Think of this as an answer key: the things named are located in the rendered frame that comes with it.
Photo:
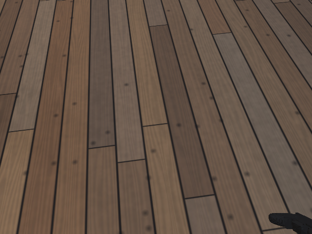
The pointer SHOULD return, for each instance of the right robot hand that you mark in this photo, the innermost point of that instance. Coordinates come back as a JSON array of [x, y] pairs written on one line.
[[299, 223]]

